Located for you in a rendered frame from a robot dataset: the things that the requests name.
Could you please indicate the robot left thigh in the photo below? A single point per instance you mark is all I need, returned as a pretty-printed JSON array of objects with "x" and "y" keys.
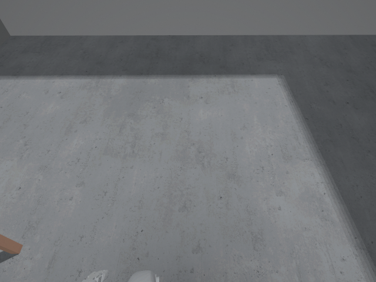
[{"x": 144, "y": 276}]

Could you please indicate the table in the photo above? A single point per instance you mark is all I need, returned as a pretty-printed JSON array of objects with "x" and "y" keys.
[{"x": 9, "y": 245}]

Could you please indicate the robot left hand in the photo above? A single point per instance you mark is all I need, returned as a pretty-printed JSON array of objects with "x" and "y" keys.
[{"x": 99, "y": 276}]

